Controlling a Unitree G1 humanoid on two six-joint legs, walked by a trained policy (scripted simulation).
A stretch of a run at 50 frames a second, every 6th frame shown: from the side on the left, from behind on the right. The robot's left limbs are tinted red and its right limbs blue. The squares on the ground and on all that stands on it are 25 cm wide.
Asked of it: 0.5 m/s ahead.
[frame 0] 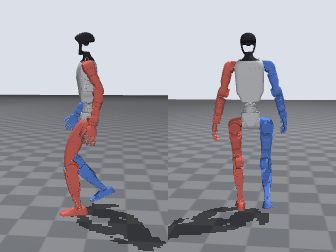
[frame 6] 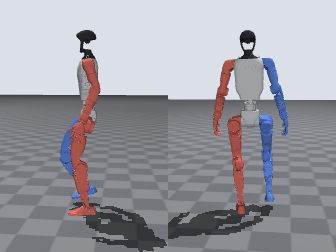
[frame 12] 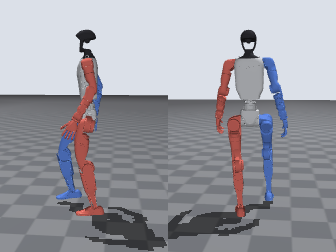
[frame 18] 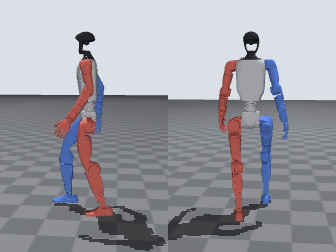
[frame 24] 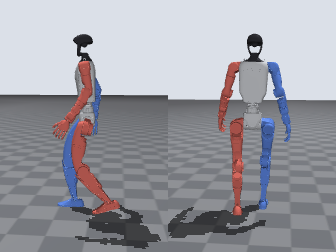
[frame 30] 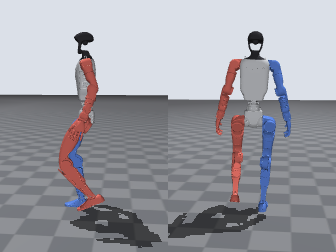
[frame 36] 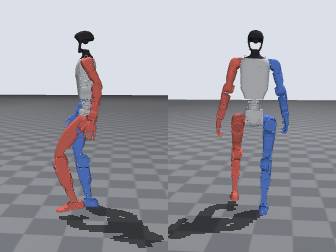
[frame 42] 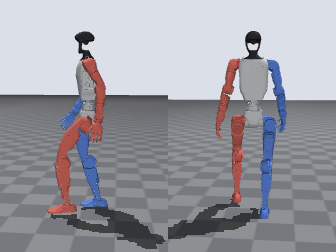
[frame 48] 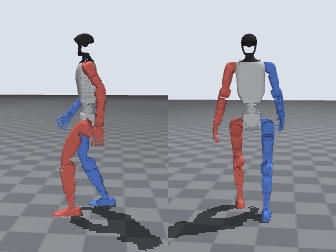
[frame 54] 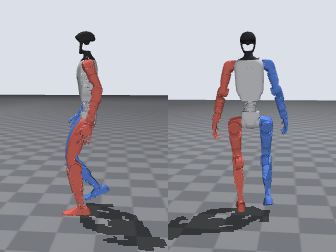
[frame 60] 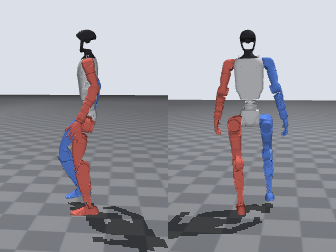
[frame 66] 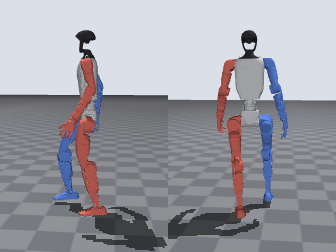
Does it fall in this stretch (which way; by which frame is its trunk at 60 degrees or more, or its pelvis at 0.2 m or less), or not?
no
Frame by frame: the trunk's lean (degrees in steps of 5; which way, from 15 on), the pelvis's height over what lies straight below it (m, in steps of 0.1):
0: 5, 0.8
6: 5, 0.8
12: 5, 0.8
18: 5, 0.8
24: 5, 0.8
30: 5, 0.8
36: 5, 0.8
42: 5, 0.8
48: 5, 0.8
54: 5, 0.8
60: 5, 0.8
66: 5, 0.8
